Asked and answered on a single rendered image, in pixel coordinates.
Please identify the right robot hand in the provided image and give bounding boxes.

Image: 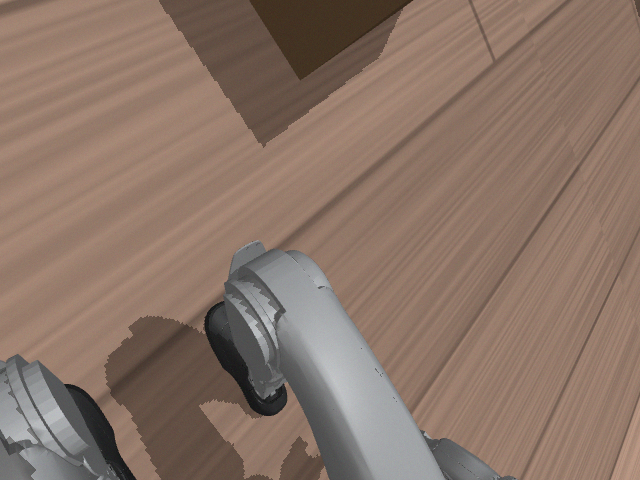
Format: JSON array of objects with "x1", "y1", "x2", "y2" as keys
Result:
[{"x1": 420, "y1": 430, "x2": 502, "y2": 480}]

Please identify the right robot foot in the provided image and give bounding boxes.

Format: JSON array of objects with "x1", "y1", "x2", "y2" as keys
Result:
[{"x1": 205, "y1": 301, "x2": 287, "y2": 416}]

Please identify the left robot foot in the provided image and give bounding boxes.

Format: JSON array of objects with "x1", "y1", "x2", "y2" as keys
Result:
[{"x1": 64, "y1": 384, "x2": 136, "y2": 480}]

